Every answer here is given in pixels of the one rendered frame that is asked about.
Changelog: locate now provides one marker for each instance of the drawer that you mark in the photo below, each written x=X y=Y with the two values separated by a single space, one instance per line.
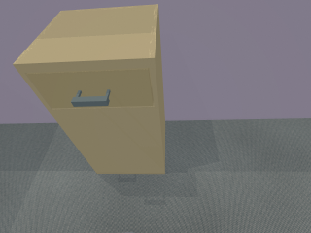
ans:
x=130 y=87

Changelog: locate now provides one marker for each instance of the handle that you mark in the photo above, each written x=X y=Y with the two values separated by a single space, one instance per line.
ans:
x=90 y=101

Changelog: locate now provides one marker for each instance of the cabinet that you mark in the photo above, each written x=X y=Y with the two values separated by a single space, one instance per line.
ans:
x=113 y=140

